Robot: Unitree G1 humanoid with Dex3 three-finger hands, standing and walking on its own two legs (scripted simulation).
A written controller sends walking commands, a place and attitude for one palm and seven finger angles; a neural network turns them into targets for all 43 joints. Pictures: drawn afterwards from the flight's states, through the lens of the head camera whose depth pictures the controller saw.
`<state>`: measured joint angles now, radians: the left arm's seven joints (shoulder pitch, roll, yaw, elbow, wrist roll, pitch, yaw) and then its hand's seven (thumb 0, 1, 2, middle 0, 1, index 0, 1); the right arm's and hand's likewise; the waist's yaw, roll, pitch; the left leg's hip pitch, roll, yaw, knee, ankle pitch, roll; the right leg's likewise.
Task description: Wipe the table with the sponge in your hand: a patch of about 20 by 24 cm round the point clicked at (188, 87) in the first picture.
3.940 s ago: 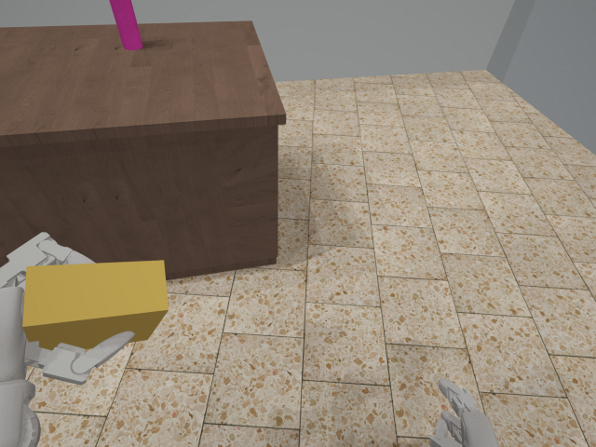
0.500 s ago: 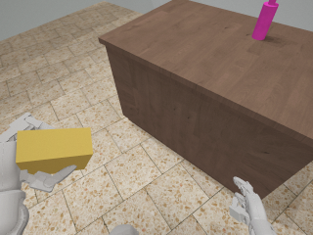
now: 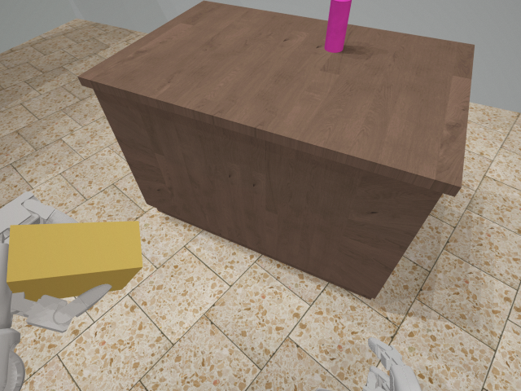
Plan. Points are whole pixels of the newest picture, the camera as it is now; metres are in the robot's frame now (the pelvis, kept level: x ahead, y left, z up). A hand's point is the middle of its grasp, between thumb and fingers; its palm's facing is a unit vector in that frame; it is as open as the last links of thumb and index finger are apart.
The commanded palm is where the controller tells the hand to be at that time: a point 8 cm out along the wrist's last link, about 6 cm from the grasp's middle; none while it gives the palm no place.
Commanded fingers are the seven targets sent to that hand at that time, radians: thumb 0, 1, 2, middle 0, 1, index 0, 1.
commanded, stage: turn to face it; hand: left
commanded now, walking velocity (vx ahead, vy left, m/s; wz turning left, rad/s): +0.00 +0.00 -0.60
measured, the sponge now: (94, 262) +0.21 +0.22 +0.16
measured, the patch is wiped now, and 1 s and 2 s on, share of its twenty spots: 0.00 0.00 0.00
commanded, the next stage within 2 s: take the last steps up to it in 1.30 s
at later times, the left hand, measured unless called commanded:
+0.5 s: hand (171, 268) +0.20 +0.12 +0.19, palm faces +0.15 -0.86 -0.49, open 9.7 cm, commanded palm +0.16 +0.17 +0.18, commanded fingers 0.00 0.10 1.30 -1.20 -1.60 -1.20 -1.60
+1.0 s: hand (339, 337) +0.16 -0.05 +0.17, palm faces -0.22 -0.78 -0.58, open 9.7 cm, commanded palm +0.13 +0.04 +0.18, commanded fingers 0.00 0.10 1.30 -1.20 -1.60 -1.20 -1.60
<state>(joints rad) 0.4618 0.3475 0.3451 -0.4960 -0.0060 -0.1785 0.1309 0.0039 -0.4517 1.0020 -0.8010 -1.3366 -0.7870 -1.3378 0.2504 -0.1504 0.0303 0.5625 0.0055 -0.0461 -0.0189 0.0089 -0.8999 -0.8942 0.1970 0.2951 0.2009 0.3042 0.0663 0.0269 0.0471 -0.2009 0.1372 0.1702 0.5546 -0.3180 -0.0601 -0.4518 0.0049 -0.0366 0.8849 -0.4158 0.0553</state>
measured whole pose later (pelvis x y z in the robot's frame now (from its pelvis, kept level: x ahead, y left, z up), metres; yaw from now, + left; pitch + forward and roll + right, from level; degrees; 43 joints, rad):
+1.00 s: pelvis -0.16 -0.10 +0.00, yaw -34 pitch +1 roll +2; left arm 0.55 0.44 0.42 -0.59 -0.04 -0.22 0.13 0.00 -0.45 1.00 -0.79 -1.34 -0.78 -1.35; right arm 0.12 -0.23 -0.01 0.57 0.00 0.00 -0.01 0.01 -0.90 -0.89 0.20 0.30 0.20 0.30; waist -0.05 0.01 0.16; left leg -0.49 0.05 0.04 1.14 -0.46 -0.09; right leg -0.39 0.06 0.01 0.56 -0.19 -0.08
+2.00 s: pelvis -0.19 -0.07 +0.00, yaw -39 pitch -1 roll +1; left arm 0.47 0.37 0.37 -0.48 0.01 -0.24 0.17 0.00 -0.46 1.01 -0.79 -1.35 -0.77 -1.35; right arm 0.24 -0.23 -0.06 0.64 -0.01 -0.09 -0.08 0.01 -0.90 -0.89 0.19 0.29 0.20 0.30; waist 0.00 -0.03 0.03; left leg -0.24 0.03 0.13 0.56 -0.29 0.02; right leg -0.37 -0.08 -0.08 0.90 -0.50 0.02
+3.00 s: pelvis +0.03 -0.15 -0.01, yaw -38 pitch +0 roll +1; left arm 0.47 0.39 0.37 -0.46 -0.01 -0.23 0.12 0.00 -0.45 1.01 -0.79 -1.35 -0.78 -1.35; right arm 0.20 -0.18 0.00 0.69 0.00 -0.07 -0.04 0.01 -0.90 -0.89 0.20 0.30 0.20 0.30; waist 0.02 0.06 0.05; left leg -0.37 0.03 0.09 1.01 -0.46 0.00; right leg -0.32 -0.07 -0.21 0.66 -0.32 -0.07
